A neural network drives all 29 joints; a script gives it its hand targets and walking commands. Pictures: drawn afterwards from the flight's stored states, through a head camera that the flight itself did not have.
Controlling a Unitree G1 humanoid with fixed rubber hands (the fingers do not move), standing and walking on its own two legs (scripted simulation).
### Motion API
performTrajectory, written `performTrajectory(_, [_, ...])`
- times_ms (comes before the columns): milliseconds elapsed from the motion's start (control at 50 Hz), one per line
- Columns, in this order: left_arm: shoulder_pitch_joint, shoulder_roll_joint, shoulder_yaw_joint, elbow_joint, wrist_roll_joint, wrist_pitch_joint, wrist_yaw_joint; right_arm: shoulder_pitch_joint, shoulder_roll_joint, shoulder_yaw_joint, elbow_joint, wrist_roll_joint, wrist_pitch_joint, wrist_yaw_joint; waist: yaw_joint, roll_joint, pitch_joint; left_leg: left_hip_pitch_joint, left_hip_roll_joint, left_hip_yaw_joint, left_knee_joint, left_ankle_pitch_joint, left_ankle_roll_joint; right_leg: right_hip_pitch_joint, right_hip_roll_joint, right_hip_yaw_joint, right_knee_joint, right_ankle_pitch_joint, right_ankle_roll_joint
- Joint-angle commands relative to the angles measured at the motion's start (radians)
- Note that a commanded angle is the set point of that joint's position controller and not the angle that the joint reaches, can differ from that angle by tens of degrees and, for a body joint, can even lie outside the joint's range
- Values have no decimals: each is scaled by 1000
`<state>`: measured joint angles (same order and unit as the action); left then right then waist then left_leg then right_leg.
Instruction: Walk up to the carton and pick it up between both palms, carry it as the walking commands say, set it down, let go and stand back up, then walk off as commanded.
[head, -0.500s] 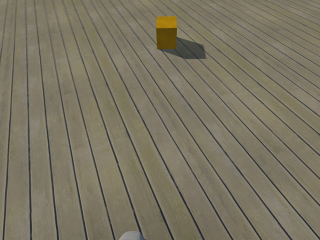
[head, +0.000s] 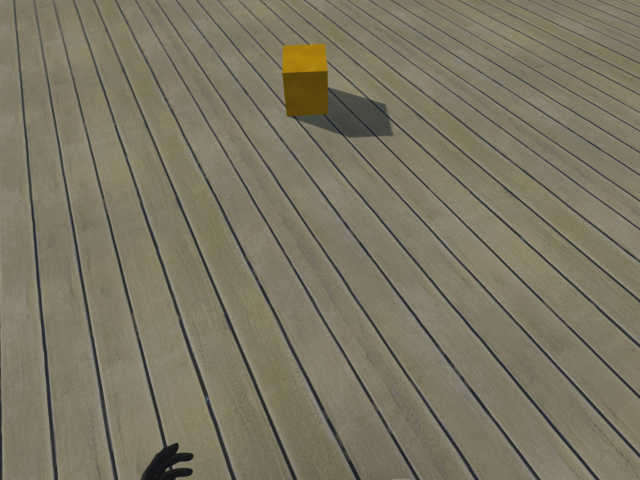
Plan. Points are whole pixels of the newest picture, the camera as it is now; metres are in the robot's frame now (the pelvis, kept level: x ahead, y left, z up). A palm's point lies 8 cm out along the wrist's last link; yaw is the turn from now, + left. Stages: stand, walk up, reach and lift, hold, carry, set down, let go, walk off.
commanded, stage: walk up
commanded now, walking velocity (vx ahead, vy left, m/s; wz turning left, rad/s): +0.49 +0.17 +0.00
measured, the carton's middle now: (305, 80) +2.04 +0.03 -0.64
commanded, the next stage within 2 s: none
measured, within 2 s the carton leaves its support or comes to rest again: neither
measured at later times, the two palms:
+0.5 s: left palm (132, 407) +0.25 +0.29 -0.13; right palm (468, 359) +0.29 -0.21 -0.10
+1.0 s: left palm (158, 316) +0.39 +0.29 -0.12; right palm (423, 232) +0.55 -0.20 -0.13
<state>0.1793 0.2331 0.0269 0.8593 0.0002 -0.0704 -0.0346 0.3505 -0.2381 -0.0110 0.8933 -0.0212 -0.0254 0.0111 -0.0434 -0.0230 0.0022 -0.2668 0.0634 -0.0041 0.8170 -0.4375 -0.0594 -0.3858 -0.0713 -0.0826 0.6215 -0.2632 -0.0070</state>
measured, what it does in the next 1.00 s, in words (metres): walks ahead: left foot, then right foot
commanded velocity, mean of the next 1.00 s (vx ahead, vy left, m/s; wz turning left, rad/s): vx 0.50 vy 0.08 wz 0.00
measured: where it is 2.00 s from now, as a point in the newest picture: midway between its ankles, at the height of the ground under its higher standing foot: (307, 261)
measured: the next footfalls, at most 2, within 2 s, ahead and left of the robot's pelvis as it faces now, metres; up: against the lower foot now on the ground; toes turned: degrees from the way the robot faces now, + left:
left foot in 0.32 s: +0.27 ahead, +0.19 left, +0.00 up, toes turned +2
right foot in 0.66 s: +0.40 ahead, -0.11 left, +0.00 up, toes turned -5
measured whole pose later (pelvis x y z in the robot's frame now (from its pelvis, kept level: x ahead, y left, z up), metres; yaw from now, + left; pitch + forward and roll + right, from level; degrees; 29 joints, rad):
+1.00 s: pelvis +0.45 +0.04 +0.00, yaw +2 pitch +3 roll +1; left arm 0.39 0.22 0.02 1.01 0.00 -0.04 -0.02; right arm 0.23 -0.25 -0.01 0.89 -0.02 -0.02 0.06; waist 0.09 0.00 0.03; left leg -0.46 0.06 0.00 0.66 -0.28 -0.06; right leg -0.12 -0.11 -0.09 0.51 -0.42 0.05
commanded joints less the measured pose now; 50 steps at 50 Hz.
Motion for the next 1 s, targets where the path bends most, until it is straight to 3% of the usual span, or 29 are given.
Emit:
performTrajectory(0, [316,288,63,39,40,23,32,-100,-120,-53,-71,-7,-15,12,140,-63,62,-516,38,-64,392,58,8,382,-416,594,-419,-122,-116])
performTrajectory(60, [209,177,35,39,22,-2,27,-81,-97,-53,-56,-5,-1,32,95,-107,48,-357,55,20,324,188,-11,261,-243,215,-346,255,-68])
performTrajectory(80, [256,185,33,47,16,-7,30,-76,-81,-50,-68,-4,6,38,93,-154,53,-353,51,37,308,200,-10,280,-254,227,-358,326,-57])
performTrajectory(120, [267,182,34,59,24,-10,27,-116,-76,-43,-71,-9,22,50,92,-133,86,-401,41,56,245,196,-14,321,-265,190,-332,490,-60])
performTrajectory(220, [284,224,61,66,31,7,38,-307,-60,-14,-122,12,19,63,147,-166,124,-342,33,105,-94,154,6,358,-286,154,-357,412,-111])
performTrajectory(240, [300,230,58,75,31,8,41,-305,-52,-9,-129,9,7,60,143,-190,98,-305,3,133,-136,134,17,382,-281,160,-319,526,-119])
performTrajectory(280, [195,244,62,67,7,10,32,-108,-71,-19,-52,6,-18,43,19,-181,-57,-5,-66,222,-353,223,53,344,-194,17,-112,631,-64])
performTrajectory(300, [191,176,48,83,5,8,29,92,-152,-45,12,-12,-40,27,-66,-91,-198,294,-43,140,-319,260,79,215,-100,-21,138,560,-28])
performTrajectory(320, [188,93,24,58,6,2,26,257,-250,-88,56,-26,-51,9,-131,233,-319,538,250,-226,-348,201,142,-53,-31,-52,476,17,15])
performTrajectory(340, [157,85,36,14,19,1,25,317,-353,-104,69,-4,-46,2,-141,374,-258,545,389,-621,-537,240,232,-309,72,46,626,-388,10])
performTrajectory(360, [76,113,38,-4,29,1,23,264,-310,-87,72,0,-37,-6,-110,264,-122,494,359,-587,-549,224,269,-433,20,90,702,-331,4])
performTrajectory(400, [74,89,31,2,22,-1,10,70,-191,-52,40,5,-35,-5,-17,150,-12,257,267,-356,-535,323,202,-332,-53,72,549,-158,26])
performTrajectory(440, [99,81,23,18,27,21,-5,17,-163,-50,26,3,-42,-12,1,170,-14,128,236,-229,-594,244,171,-202,-49,29,384,-103,49])
performTrajectory(500, [44,53,10,-19,22,32,-9,16,-159,-56,35,5,-50,-8,0,162,22,126,241,-169,-653,183,178,-197,-56,25,176,-7,53])
performTrajectory(520, [26,42,10,-22,21,34,-17,-11,-150,-55,27,0,-46,-4,6,214,22,80,206,-117,-642,196,168,-135,-37,1,102,7,56])
performTrajectory(580, [28,35,10,-34,19,19,-18,-27,-187,-65,17,6,-32,-6,34,201,-2,37,188,-73,-585,162,157,44,0,-48,-104,62,52])
performTrajectory(620, [163,85,24,21,23,9,1,-13,-193,-62,15,3,-34,0,85,110,-138,19,148,-42,-417,265,124,276,2,-90,-178,103,36])
performTrajectory(640, [287,121,41,64,23,2,12,-53,-171,-56,-16,0,-38,1,145,4,-152,-135,105,-21,-235,196,104,453,-59,3,-187,46,1])
performTrajectory(660, [376,228,75,72,36,0,20,-79,-101,-33,-66,2,-43,5,199,-288,-155,-353,18,51,85,-33,53,559,-324,364,-326,-237,-65])
performTrajectory(680, [440,331,77,74,47,15,25,-128,-88,-38,-97,-3,-30,7,214,-282,-40,-528,-55,-3,259,-123,39,468,-441,744,-515,-473,-99])
performTrajectory(700, [356,343,70,52,50,26,18,-99,-112,-46,-67,-13,-19,12,160,-163,36,-514,19,-70,330,-22,27,366,-447,707,-504,-536,-103])
performTrajectory(740, [230,234,45,31,34,16,20,-106,-100,-58,-58,-12,-5,27,100,-65,124,-449,79,-45,321,169,10,199,-340,469,-480,-289,-63])
performTrajectory(780, [218,187,31,44,28,-3,26,-109,-88,-51,-56,-11,3,41,100,-80,97,-425,69,-2,322,223,1,251,-291,316,-430,40,-75])
performTrajectory(800, [256,183,36,57,21,-10,28,-93,-79,-52,-73,-9,4,44,106,-151,51,-411,54,16,288,228,3,319,-265,264,-389,212,-72])
performTrajectory(820, [297,189,35,87,27,-14,25,-140,-75,-45,-78,-10,9,46,115,-109,50,-419,45,25,240,184,-5,358,-266,251,-353,320,-65])
performTrajectory(900, [280,194,45,95,36,-5,30,-266,-43,-22,-117,7,13,57,142,-214,106,-364,17,104,-15,176,-3,308,-249,176,-394,278,-94])
performTrajectory(920, [246,204,53,92,38,-4,30,-282,-46,-16,-115,13,4,62,132,-198,93,-311,10,120,-102,148,15,325,-245,142,-367,330,-99])
performTrajectory(940, [252,206,54,98,32,1,28,-252,-38,-11,-100,19,-7,52,128,-255,47,-257,-15,147,-175,120,21,373,-210,87,-315,418,-102])
performTrajectory(980, [196,172,34,127,17,16,29,-99,-51,-23,-57,11,-31,34,10,-227,-58,55,-67,223,-317,235,48,241,-123,-25,-160,370,-61])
